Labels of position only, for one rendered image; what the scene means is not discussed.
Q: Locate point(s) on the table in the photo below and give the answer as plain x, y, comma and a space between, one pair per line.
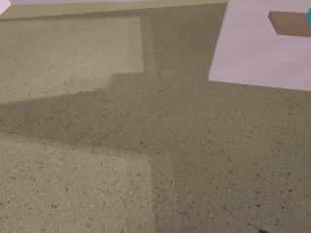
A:
290, 23

